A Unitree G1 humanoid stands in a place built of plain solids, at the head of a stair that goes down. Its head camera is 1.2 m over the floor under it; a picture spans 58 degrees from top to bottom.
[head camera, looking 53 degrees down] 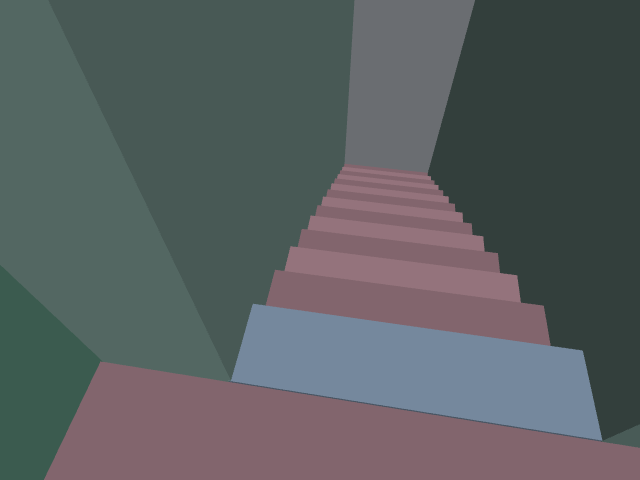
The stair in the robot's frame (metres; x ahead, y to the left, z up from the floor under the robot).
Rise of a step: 0.18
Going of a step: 0.25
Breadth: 1.00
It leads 9 degrees to the right of straight ahead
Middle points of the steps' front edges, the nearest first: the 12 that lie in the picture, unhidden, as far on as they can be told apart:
0.58 -0.28 0.00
0.83 -0.32 -0.18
1.07 -0.36 -0.37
1.32 -0.39 -0.55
1.56 -0.43 -0.73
1.81 -0.47 -0.92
2.05 -0.51 -1.10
2.30 -0.55 -1.28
2.54 -0.59 -1.47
2.79 -0.63 -1.65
3.03 -0.67 -1.84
3.28 -0.70 -2.02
